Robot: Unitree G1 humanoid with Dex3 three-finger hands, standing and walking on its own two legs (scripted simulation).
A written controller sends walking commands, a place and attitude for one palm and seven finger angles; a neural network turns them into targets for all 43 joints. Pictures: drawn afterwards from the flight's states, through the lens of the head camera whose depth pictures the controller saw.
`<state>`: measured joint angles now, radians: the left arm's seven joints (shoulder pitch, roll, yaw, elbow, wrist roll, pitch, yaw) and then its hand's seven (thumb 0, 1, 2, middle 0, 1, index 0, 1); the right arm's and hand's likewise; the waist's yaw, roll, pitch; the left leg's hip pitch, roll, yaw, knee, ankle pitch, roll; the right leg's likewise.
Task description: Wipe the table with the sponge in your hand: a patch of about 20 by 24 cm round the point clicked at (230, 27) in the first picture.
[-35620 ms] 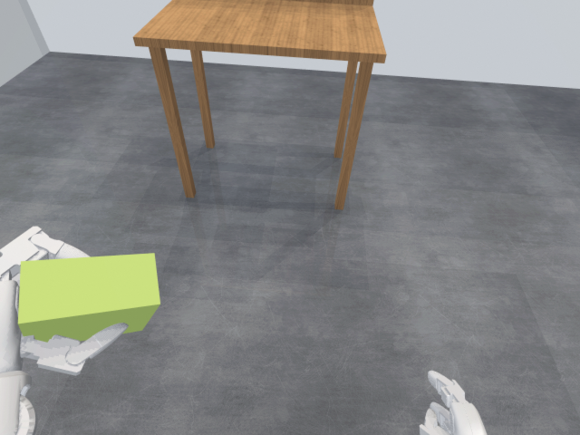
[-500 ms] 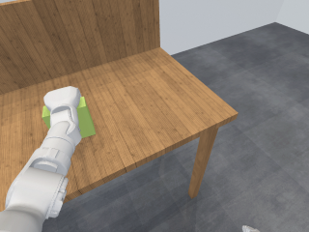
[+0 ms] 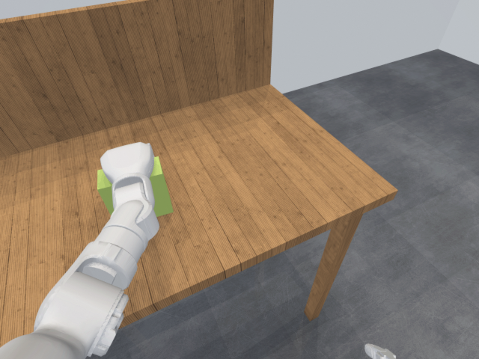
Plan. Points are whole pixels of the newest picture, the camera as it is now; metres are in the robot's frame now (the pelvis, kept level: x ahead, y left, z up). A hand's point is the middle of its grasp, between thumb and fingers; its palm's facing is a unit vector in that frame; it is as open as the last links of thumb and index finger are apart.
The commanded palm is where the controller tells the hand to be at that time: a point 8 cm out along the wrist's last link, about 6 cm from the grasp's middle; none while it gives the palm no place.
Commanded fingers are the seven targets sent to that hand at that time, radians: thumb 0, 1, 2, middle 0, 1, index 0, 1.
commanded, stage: wipe back along the third lane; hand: left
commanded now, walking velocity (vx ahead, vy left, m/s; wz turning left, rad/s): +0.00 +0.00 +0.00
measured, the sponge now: (140, 198) +0.41 +0.22 +0.05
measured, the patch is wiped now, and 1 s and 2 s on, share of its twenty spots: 0.95 0.95 0.95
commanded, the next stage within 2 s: slide back across to the middle lane in 1.30 s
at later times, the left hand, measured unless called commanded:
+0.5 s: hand (143, 199) +0.37 +0.19 +0.09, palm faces +0.10 -0.06 -0.99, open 9.7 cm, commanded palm +0.31 +0.17 +0.12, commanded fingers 0.00 0.10 1.30 -1.20 -1.60 -1.20 -1.60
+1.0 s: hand (152, 223) +0.32 +0.16 +0.09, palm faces +0.10 -0.07 -0.99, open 9.7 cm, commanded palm +0.27 +0.15 +0.12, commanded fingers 0.00 0.10 1.30 -1.20 -1.60 -1.20 -1.60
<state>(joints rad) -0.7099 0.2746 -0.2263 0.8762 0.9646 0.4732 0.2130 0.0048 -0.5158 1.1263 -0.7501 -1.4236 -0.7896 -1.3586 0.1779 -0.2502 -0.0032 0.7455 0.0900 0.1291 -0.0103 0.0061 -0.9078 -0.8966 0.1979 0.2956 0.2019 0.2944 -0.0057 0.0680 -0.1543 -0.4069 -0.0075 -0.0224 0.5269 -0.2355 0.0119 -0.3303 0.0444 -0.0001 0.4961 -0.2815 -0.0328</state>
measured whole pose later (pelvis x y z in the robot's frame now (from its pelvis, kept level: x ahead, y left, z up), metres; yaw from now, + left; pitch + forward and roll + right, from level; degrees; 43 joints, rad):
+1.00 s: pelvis +0.00 -0.02 +0.00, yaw +0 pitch -1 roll +1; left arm -0.25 0.25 -0.41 0.19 0.99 0.72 0.12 0.03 -0.45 1.08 -0.70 -1.44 -0.75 -1.38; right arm 0.02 -0.27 0.03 0.66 0.11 0.20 0.07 0.01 -0.91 -0.90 0.20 0.30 0.20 0.29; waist 0.06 0.09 -0.13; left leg -0.26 0.00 -0.02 0.54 -0.27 -0.01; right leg -0.21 0.05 0.00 0.55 -0.33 -0.06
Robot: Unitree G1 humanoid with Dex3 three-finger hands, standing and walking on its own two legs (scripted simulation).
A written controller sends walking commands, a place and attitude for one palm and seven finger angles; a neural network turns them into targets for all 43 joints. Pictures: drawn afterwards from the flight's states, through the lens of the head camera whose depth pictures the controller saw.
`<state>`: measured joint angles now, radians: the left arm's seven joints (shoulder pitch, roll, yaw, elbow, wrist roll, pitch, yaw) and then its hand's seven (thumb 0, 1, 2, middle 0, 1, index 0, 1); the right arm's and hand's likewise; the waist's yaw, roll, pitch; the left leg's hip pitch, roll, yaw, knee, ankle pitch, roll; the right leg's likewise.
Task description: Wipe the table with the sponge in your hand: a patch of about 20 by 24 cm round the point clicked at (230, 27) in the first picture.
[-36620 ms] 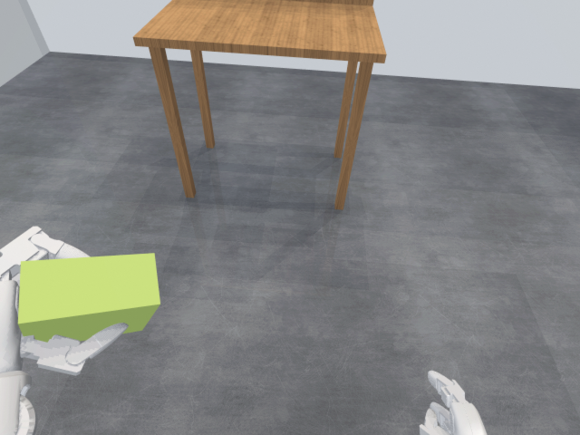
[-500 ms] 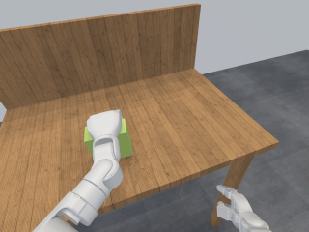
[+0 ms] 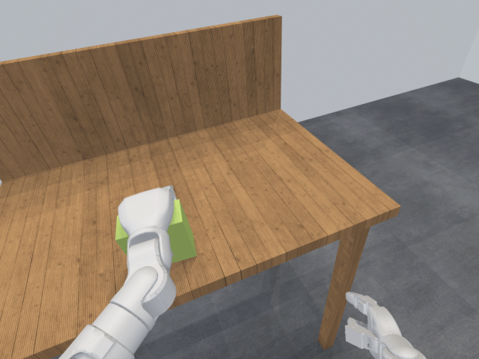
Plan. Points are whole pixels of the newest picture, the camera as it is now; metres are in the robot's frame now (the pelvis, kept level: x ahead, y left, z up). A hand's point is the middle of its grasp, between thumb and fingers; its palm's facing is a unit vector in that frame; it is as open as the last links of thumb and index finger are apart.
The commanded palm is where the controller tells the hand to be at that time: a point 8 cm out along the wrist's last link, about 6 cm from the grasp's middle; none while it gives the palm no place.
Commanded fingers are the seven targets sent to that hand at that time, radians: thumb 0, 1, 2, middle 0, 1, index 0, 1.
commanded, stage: wipe back along the third lane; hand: left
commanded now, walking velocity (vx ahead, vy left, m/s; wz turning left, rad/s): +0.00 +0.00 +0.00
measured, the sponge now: (161, 242) +0.31 +0.19 +0.05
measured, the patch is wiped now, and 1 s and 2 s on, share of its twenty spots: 0.95 0.95 0.95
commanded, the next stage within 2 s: slide back across to the middle lane in 0.30 s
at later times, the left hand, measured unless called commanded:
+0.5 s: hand (161, 244) +0.28 +0.16 +0.10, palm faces +0.15 -0.17 -0.97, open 9.7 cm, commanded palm +0.22 +0.17 +0.13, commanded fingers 0.00 0.10 1.30 -1.20 -1.60 -1.20 -1.60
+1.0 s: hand (132, 255) +0.25 +0.20 +0.11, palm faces +0.16 -0.25 -0.95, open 9.7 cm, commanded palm +0.20 +0.22 +0.16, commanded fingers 0.00 0.10 1.30 -1.20 -1.60 -1.20 -1.60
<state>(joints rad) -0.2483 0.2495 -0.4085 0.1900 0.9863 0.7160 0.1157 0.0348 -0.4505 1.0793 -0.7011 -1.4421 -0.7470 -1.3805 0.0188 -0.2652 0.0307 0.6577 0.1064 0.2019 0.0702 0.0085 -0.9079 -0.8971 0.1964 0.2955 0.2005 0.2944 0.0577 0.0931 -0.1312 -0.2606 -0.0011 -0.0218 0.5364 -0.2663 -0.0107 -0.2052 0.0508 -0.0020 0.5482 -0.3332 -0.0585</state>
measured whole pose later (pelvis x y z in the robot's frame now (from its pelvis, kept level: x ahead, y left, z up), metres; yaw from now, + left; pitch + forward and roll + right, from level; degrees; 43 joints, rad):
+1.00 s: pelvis -0.01 -0.01 +0.00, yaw -2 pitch -4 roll +1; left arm 0.10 0.35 -0.22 -0.23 0.86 0.60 0.06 -0.02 -0.46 1.07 -0.73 -1.42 -0.77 -1.36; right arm 0.02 -0.27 0.03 0.64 0.08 0.15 -0.01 0.01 -0.91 -0.90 0.20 0.30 0.20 0.29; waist 0.08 0.09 -0.08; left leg -0.19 0.03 0.00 0.50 -0.25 -0.02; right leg -0.14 0.08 0.02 0.52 -0.31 -0.08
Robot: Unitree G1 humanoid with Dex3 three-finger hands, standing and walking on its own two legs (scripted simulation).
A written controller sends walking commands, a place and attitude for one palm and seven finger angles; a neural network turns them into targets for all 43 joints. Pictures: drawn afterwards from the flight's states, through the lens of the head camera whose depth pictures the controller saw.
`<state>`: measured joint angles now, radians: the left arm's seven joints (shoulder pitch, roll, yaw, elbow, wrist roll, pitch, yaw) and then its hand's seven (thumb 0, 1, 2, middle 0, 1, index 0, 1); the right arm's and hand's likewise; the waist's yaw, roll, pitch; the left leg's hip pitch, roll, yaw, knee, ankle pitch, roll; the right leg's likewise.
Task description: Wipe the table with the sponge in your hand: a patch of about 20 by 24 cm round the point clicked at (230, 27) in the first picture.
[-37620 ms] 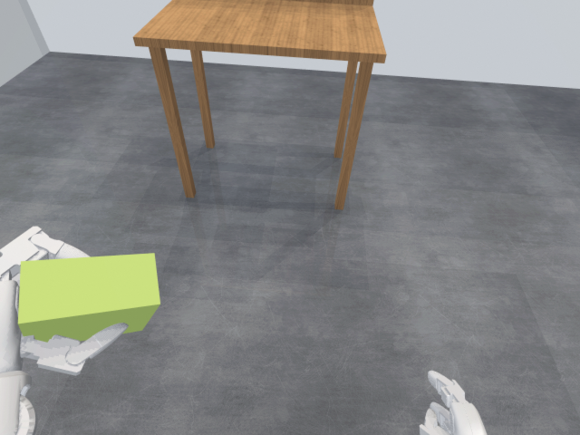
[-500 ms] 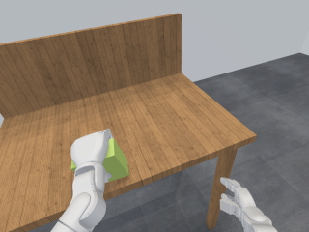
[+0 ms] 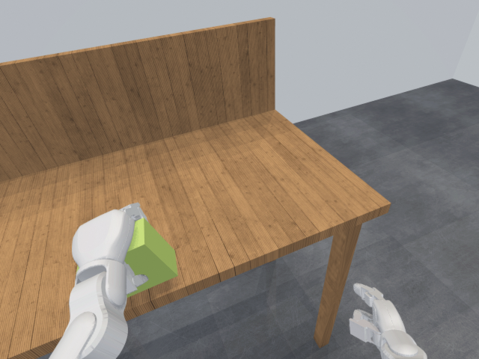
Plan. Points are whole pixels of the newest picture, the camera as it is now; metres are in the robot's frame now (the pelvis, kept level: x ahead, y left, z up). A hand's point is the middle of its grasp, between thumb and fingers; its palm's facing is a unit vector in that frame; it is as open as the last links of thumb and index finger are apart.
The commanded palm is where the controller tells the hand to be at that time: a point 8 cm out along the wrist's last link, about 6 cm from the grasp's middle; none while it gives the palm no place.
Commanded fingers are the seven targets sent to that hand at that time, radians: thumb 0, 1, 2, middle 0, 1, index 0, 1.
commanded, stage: slide back across to the middle lane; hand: left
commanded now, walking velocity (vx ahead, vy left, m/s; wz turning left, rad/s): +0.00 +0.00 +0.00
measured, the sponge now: (136, 265) +0.25 +0.22 +0.07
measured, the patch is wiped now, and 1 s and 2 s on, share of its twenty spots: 0.95 0.95 0.95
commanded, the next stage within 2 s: wipe forward along the middle lane in 0.04 s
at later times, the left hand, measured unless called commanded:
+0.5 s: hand (117, 249) +0.26 +0.25 +0.09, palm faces +0.05 -0.08 -1.00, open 9.7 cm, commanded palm +0.24 +0.25 +0.14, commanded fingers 0.00 0.10 1.30 -1.20 -1.60 -1.20 -1.60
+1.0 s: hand (116, 227) +0.31 +0.27 +0.09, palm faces -0.04 -0.04 -1.00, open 9.7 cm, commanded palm +0.29 +0.29 +0.13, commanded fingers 0.00 0.10 1.30 -1.20 -1.60 -1.20 -1.60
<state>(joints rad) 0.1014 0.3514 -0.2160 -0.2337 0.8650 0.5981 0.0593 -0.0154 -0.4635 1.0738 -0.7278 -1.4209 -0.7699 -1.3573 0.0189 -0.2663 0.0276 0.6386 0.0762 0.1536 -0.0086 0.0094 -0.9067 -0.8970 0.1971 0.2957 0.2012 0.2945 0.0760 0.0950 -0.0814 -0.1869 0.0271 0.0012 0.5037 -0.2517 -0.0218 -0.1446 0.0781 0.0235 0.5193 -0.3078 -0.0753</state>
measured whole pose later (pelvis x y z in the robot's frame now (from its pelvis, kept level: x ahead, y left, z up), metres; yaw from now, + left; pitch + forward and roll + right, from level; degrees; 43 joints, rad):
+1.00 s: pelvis -0.01 -0.02 +0.00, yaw +3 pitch +0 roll +1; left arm -0.34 0.42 -0.14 0.45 0.96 0.39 0.01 0.00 -0.51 1.10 -0.77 -1.39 -0.81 -1.32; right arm 0.12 -0.30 0.02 0.72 0.08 0.08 -0.07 0.01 -0.91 -0.90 0.20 0.30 0.20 0.29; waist 0.05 0.09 -0.09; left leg -0.30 0.02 -0.05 0.51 -0.22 0.00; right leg -0.24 0.08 -0.03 0.52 -0.29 -0.10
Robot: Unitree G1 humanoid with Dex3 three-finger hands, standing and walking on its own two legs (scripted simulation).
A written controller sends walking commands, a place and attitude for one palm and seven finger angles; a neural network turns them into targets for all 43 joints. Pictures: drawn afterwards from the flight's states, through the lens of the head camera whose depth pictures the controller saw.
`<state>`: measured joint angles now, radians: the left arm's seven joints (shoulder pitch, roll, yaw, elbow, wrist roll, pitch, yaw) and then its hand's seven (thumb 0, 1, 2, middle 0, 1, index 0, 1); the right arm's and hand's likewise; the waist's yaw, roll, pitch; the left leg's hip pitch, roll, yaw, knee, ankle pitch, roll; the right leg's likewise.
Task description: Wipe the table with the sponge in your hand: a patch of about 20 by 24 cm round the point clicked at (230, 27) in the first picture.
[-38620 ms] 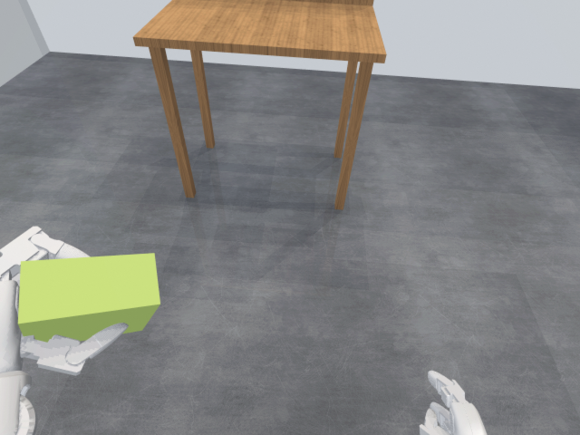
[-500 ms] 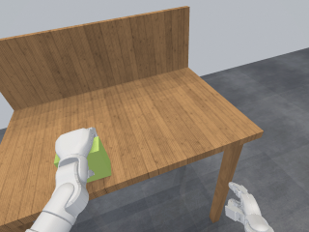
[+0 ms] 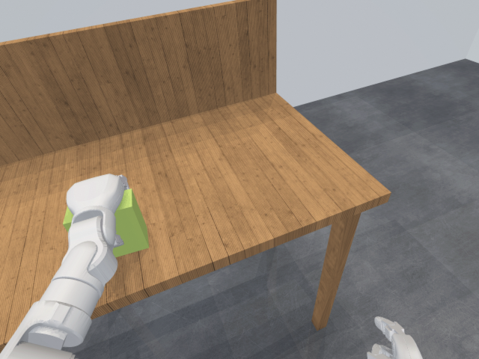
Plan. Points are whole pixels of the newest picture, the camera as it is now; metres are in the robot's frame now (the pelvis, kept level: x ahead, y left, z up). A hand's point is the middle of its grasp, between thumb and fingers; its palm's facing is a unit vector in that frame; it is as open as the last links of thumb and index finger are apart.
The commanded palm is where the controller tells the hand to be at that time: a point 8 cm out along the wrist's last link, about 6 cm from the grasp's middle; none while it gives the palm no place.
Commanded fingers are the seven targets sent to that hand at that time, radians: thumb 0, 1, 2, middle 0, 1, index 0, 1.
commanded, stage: wipe forward along the middle lane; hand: left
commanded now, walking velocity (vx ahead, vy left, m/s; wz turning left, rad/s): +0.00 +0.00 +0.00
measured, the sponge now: (113, 233) +0.32 +0.28 +0.05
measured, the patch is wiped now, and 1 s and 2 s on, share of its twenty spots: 0.95 0.95 0.95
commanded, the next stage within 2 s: slide back across to the first lane in 0.76 s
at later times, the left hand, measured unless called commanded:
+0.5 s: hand (105, 197) +0.38 +0.31 +0.09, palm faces -0.08 -0.02 -1.00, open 9.7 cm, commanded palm +0.36 +0.32 +0.13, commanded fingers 0.00 0.10 1.30 -1.20 -1.60 -1.20 -1.60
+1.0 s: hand (102, 182) +0.42 +0.33 +0.09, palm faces -0.07 -0.02 -1.00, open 9.7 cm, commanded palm +0.39 +0.34 +0.14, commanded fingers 0.00 0.10 1.30 -1.20 -1.60 -1.20 -1.60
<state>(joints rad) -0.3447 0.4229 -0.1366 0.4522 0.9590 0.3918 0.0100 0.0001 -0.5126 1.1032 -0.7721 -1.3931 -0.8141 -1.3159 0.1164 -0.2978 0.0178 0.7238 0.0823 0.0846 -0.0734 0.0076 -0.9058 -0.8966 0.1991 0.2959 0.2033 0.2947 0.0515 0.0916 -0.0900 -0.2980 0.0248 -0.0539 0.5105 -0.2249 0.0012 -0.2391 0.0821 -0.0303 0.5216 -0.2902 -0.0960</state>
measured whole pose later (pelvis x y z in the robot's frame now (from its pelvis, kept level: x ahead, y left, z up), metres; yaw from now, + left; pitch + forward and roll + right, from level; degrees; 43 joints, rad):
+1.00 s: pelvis +0.01 +0.03 +0.00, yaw -1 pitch +7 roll -1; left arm -0.65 0.51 -0.02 0.89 1.01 0.20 0.09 0.02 -0.53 1.12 -0.78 -1.38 -0.81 -1.34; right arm 0.23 -0.29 -0.01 0.73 0.09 0.12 -0.04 0.00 -0.91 -0.90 0.20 0.30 0.20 0.29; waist -0.02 0.08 -0.12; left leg -0.43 0.01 -0.04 0.55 -0.24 0.00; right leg -0.35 0.07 -0.01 0.50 -0.27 -0.05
